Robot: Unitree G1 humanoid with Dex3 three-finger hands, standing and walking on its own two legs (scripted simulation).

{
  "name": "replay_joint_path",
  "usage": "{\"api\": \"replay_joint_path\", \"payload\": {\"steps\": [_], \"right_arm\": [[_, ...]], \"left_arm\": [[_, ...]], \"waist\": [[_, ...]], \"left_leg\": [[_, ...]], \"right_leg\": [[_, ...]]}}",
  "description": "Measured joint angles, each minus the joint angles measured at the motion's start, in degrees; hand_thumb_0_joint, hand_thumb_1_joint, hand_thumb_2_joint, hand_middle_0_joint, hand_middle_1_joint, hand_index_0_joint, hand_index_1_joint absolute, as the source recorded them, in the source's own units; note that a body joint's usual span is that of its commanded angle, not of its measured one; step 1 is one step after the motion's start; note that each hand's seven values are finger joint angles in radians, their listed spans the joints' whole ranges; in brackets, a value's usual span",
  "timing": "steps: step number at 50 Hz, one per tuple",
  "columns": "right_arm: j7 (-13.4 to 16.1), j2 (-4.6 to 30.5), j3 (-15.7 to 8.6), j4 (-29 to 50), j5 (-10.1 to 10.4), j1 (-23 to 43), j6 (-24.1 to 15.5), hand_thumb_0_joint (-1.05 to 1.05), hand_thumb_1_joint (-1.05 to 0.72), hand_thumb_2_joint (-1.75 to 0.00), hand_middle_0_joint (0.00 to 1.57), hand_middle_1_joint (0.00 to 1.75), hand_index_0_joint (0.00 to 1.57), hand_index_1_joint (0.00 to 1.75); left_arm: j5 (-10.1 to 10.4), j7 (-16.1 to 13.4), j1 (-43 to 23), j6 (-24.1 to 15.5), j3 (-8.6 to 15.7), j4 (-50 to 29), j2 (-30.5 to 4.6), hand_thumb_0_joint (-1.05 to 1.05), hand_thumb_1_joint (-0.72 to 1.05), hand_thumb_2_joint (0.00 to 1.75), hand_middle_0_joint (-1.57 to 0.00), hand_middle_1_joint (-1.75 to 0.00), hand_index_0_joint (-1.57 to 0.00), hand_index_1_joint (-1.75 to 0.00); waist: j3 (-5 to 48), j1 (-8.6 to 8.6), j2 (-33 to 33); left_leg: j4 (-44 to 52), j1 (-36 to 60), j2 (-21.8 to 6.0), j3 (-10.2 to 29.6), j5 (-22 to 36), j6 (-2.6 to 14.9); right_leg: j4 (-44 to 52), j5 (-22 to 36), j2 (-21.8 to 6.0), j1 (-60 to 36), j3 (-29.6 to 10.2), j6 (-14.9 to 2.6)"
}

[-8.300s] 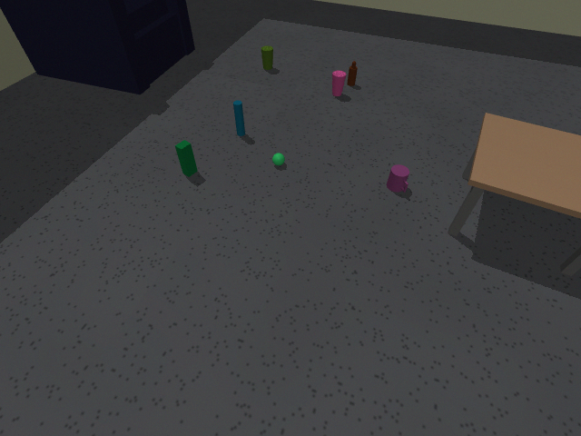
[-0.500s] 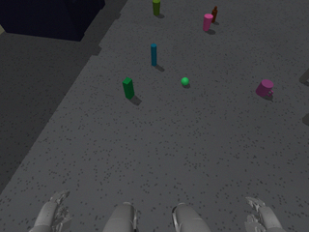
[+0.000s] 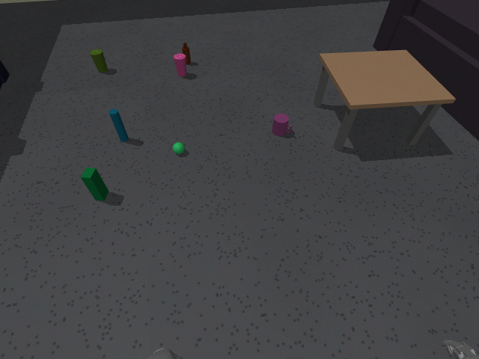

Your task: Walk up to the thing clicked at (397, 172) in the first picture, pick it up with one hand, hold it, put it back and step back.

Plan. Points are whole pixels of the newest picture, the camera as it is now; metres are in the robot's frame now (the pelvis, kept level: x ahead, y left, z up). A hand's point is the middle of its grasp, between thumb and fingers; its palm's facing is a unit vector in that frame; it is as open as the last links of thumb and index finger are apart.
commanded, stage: walk up
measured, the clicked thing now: (282, 126) +1.46 -0.33 -0.69
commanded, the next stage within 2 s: stand in 1.58 s
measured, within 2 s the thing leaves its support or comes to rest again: neither
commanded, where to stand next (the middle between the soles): +0.15 -0.02 m, yaw -21 degrees
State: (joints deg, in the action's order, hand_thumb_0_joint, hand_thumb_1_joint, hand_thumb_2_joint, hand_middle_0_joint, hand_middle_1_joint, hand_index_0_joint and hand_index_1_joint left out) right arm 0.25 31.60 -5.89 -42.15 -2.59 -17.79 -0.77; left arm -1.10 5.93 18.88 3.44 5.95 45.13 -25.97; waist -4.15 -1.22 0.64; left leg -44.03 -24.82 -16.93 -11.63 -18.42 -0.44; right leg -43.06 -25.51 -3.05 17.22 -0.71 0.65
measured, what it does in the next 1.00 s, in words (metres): steps on the spot, turning right: left foot, then right foot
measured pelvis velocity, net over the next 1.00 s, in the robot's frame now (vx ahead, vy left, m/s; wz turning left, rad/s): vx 0.06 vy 0.00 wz -0.35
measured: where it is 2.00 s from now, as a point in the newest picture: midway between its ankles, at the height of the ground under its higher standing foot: outside the picture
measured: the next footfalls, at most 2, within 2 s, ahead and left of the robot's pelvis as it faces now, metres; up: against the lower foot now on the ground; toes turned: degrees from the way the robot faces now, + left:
left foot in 0.38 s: +0.16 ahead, +0.13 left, +0.00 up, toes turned -17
right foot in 0.68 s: +0.13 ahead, -0.15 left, +0.00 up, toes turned -17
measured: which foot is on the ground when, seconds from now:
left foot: down 0.00-0.00, up 0.02-0.36, down 0.38-1.00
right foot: down 0.00-0.42, up 0.44-0.66, down 0.68-1.00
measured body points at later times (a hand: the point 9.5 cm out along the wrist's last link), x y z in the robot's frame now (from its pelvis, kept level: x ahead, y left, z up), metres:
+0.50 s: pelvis +0.07 -0.01 +0.01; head +0.11 -0.02 +0.45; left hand +0.18 +0.30 -0.09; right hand +0.08 -0.33 -0.11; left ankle +0.14 +0.10 -0.71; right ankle +0.00 -0.13 -0.66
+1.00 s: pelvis +0.06 +0.00 +0.00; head +0.10 -0.03 +0.45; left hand +0.27 +0.26 -0.10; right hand +0.04 -0.33 -0.13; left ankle +0.12 +0.14 -0.71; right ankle +0.09 -0.14 -0.71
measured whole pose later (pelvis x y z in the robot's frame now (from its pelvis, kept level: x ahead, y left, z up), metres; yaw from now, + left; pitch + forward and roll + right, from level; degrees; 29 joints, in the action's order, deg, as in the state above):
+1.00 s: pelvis +0.06 +0.00 +0.00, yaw -20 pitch -2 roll +3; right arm -0.3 22.9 -1.9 -52.5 -1.0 -10.0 0.6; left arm -0.8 -1.0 9.1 -0.9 1.5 49.8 -22.2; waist -7.8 0.2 -1.1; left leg -41.7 -17.2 -1.3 -2.6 -22.3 -1.9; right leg -46.6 -17.9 -0.2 26.7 -6.6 0.0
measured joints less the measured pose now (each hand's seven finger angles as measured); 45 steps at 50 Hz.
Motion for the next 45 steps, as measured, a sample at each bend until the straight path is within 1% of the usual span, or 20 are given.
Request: {"api": "replay_joint_path", "payload": {"steps": [1, 2, 3, 6, 10, 13, 17, 19, 20, 21, 23, 25, 27, 32, 34, 35, 36, 38, 40, 45], "right_arm": [[0.16, 0.46, -0.55, -0.88, -0.08, -0.07, 0.68, 0.0, -0.9, -0.9, 0.2, 0.3, 0.21, 0.3], [0.39, 0.31, -0.83, -1.83, 0.27, -0.66, 1.51, 0.0, -0.9, -0.9, 0.2, 0.3, 0.21, 0.3], [0.5, -0.22, -0.78, -2.94, 0.79, -1.28, 2.23, 0.0, -0.9, -0.9, 0.2, 0.3, 0.21, 0.3], [-0.43, -1.52, 0.43, -5.59, 1.72, -1.51, 2.44, 0.01, -0.9, -0.9, 0.2, 0.3, 0.2, 0.29], [-1.99, -3.69, 2.17, -5.4, 1.38, -1.42, 1.0, 0.01, -0.9, -0.9, 0.2, 0.3, 0.2, 0.29], [-2.85, -5.13, 3.07, -5.29, 0.84, -1.39, 1.12, 0.01, -0.9, -0.9, 0.2, 0.3, 0.21, 0.29], [-3.2, -6.37, 3.52, -5.45, 0.18, -0.77, 1.2, 0.01, -0.9, -0.9, 0.2, 0.3, 0.21, 0.29], [-2.97, -6.76, 3.38, -5.23, 0.27, -0.45, 0.69, 0.01, -0.9, -0.9, 0.2, 0.3, 0.21, 0.3], [-2.67, -7.3, 3.17, -5.25, 0.23, -0.01, 0.27, 0.01, -0.9, -0.9, 0.2, 0.3, 0.21, 0.3], [-2.38, -7.98, 3.06, -5.23, 0.06, 0.72, 0.0, 0.01, -0.9, -0.9, 0.2, 0.3, 0.21, 0.3], [-2.17, -8.48, 3.21, -4.35, 0.27, 2.05, -0.31, 0.01, -0.9, -0.9, 0.2, 0.3, 0.21, 0.3], [-2.14, -8.87, 3.25, -3.58, 0.97, 3.2, -0.44, 0.01, -0.9, -0.9, 0.2, 0.3, 0.21, 0.3], [-1.78, -9.57, 3.61, -2.91, 1.21, 3.95, -0.52, 0.0, -0.9, -0.9, 0.2, 0.3, 0.21, 0.3], [-1.53, -9.26, 4.61, -2.2, 1.41, 5.14, -0.06, 0.0, -0.9, -0.9, 0.2, 0.3, 0.21, 0.3], [-1.56, -8.56, 4.59, -2.32, 1.79, 5.62, 0.86, 0.0, -0.9, -0.9, 0.2, 0.3, 0.21, 0.3], [-1.44, -8.09, 4.36, -2.72, 2.05, 6.13, 1.38, 0.0, -0.9, -0.9, 0.2, 0.3, 0.21, 0.3], [-1.25, -7.97, 4.13, -3.22, 2.28, 6.57, 1.95, 0.0, -0.9, -0.9, 0.2, 0.3, 0.21, 0.3], [-0.82, -8.31, 4.03, -4.14, 2.46, 7.15, 3.18, 0.0, -0.9, -0.9, 0.2, 0.3, 0.21, 0.29], [-0.81, -8.28, 4.0, -5.05, 2.51, 7.84, 3.81, 0.0, -0.9, -0.9, 0.2, 0.3, 0.21, 0.29], [-0.83, -7.22, 3.73, -7.01, 2.61, 8.69, 3.12, 0.0, -0.9, -0.9, 0.2, 0.3, 0.21, 0.29]], "left_arm": [[-0.22, -0.27, 0.14, -0.65, -0.14, 0.47, 0.97, 0.01, 0.91, 0.9, -0.2, -0.3, -0.2, -0.3], [-0.62, -0.5, 0.77, -1.02, -0.34, 0.33, 1.64, 0.01, 0.91, 0.9, -0.2, -0.3, -0.2, -0.3], [-0.96, -0.76, 1.59, -1.21, -0.6, 0.14, 2.14, 0.01, 0.91, 0.9, -0.2, -0.3, -0.2, -0.3], [-0.66, -1.79, 3.93, -1.91, -1.58, 0.72, 3.75, 0.01, 0.91, 0.9, -0.21, -0.3, -0.2, -0.3], [0.22, -3.18, 5.73, -3.55, -2.35, 1.78, 3.9, 0.01, 0.9, 0.9, -0.21, -0.3, -0.21, -0.3], [0.45, -4.17, 6.17, -4.76, -2.39, 2.02, 3.33, 0.01, 0.9, 0.9, -0.21, -0.3, -0.21, -0.3], [0.54, -5.33, 5.75, -5.76, -2.42, 1.49, 2.24, 0.01, 0.9, 0.9, -0.21, -0.3, -0.21, -0.3], [0.78, -5.94, 5.02, -5.74, -2.69, 1.2, 1.62, 0.01, 0.9, 0.9, -0.21, -0.3, -0.21, -0.3], [0.95, -6.31, 4.24, -5.57, -2.78, 1.23, 1.18, 0.01, 0.9, 0.9, -0.21, -0.3, -0.21, -0.3], [1.24, -6.75, 3.06, -5.3, -2.8, 1.44, 0.97, 0.01, 0.9, 0.9, -0.21, -0.3, -0.21, -0.3], [1.65, -7.6, 1.18, -5.0, -3.32, 1.42, 1.67, 0.01, 0.9, 0.9, -0.21, -0.3, -0.2, -0.3], [1.43, -7.85, -0.17, -5.2, -4.36, 1.53, 2.23, 0.01, 0.91, 0.9, -0.2, -0.3, -0.2, -0.3], [1.47, -7.56, -1.45, -5.62, -4.67, 1.6, 2.17, 0.01, 0.91, 0.9, -0.2, -0.3, -0.2, -0.3], [1.83, -6.99, -4.98, -6.5, -4.22, 0.98, 2.18, 0.01, 0.91, 0.9, -0.21, -0.3, -0.2, -0.3], [1.44, -7.08, -5.69, -6.99, -4.02, 1.09, 2.43, 0.01, 0.91, 0.9, -0.21, -0.3, -0.2, -0.3], [1.08, -7.21, -6.27, -7.05, -3.91, 1.53, 3.04, 0.01, 0.91, 0.9, -0.21, -0.3, -0.2, -0.3], [0.64, -7.27, -6.6, -6.99, -3.92, 1.77, 3.45, 0.01, 0.91, 0.9, -0.21, -0.3, -0.2, -0.3], [0.24, -7.21, -6.86, -6.65, -4.35, 1.93, 3.61, 0.01, 0.91, 0.9, -0.21, -0.3, -0.2, -0.3], [0.0, -7.23, -7.01, -6.28, -4.64, 2.15, 3.94, 0.01, 0.91, 0.9, -0.21, -0.3, -0.21, -0.3], [-0.5, -7.18, -8.05, -6.05, -5.05, 2.84, 4.77, 0.01, 0.9, 0.9, -0.21, -0.3, -0.21, -0.3]], "waist": [[-0.17, -0.35, 1.92], [0.52, -0.3, 2.77], [1.58, 0.29, 2.79], [3.36, 2.26, 3.34], [2.65, 2.15, 4.39], [1.7, 1.86, 4.96], [0.12, 2.1, 4.59], [-0.6, 1.9, 3.79], [-1.23, 1.52, 2.51], [-2.16, 1.45, 0.85], [-3.42, 1.46, 0.24], [-4.0, 0.94, 0.91], [-4.11, 0.49, 0.4], [-4.58, -0.04, -0.27], [-4.5, 0.24, 0.37], [-4.79, 0.18, 1.85], [-4.75, 0.0, 2.79], [-3.93, 0.3, 2.19], [-3.36, 0.81, 1.49], [-3.17, 1.01, 2.09]], "left_leg": [[-3.02, -0.73, -0.16, 2.75, -6.07, 0.55], [-7.06, -1.97, 1.19, 5.29, -10.25, 0.35], [-10.94, -3.06, 3.43, 6.88, -11.3, -0.12], [-16.26, -4.86, 8.29, 8.53, -6.71, -0.28], [-16.61, -6.6, 10.95, 9.33, 0.22, 0.03], [-13.0, -6.35, 11.81, 10.06, 2.03, 0.27], [-4.7, -3.68, 12.97, 11.46, 0.11, 0.92], [2.07, -0.59, 13.89, 11.73, 1.45, 1.68], [3.81, 0.41, 14.89, 11.27, 3.45, 1.21], [3.63, 0.9, 15.89, 10.15, 3.34, 0.91], [2.84, 1.57, 15.51, 8.74, 2.09, 0.98], [3.05, 2.76, 14.05, 8.29, 1.38, 1.35], [4.52, 4.22, 13.33, 7.53, 1.59, 1.17], [3.59, 4.95, 12.2, 6.24, 0.44, 0.39], [0.1, 4.2, 11.07, 5.88, -1.73, -0.17], [-1.97, 3.77, 9.77, 6.45, -2.9, -0.39], [-3.64, 3.17, 9.22, 7.34, -3.43, 0.06], [-7.68, 1.9, 11.25, 9.2, -10.29, 1.06], [-10.87, 1.36, 12.92, 10.13, -13.74, 1.67], [-8.24, 2.6, 13.35, 11.45, -10.93, 1.81]], "right_leg": [[-0.24, 0.67, 1.28, -0.73, 0.65, 0.45], [-0.76, 0.42, 1.8, -0.96, 0.82, 0.36], [-0.77, 0.04, 1.86, -1.11, 0.28, -0.25], [3.51, 1.84, 2.76, -3.03, -2.54, -1.87], [8.4, 4.82, 4.46, -5.33, -4.41, -1.96], [9.36, 5.02, 5.89, -5.84, -5.16, -1.77], [6.57, 2.77, 6.91, -4.77, -6.47, -1.03], [3.46, 0.43, 6.68, -3.76, -7.02, -0.33], [1.1, -1.11, 5.8, -3.1, -7.39, -0.08], [-2.17, -1.61, 4.78, -1.98, -8.11, -0.37], [-10.17, -3.47, 5.6, 1.54, -7.85, -1.04], [-16.58, -6.2, 6.42, 4.66, -4.84, -1.32], [-17.6, -5.78, 5.83, 6.63, -2.9, -1.61], [-5.52, 2.31, 3.73, 6.29, 0.04, -1.7], [1.43, 8.19, 4.15, 4.06, 0.53, -1.91], [1.19, 8.16, 5.31, 3.78, 1.07, -2.08], [0.28, 7.5, 5.99, 3.94, 1.48, -2.27], [-1.89, 6.23, 5.49, 5.12, 0.62, -2.67], [-2.62, 6.06, 4.88, 6.01, -0.91, -2.71], [-1.91, 7.59, 4.66, 8.07, -2.71, -1.74]]}}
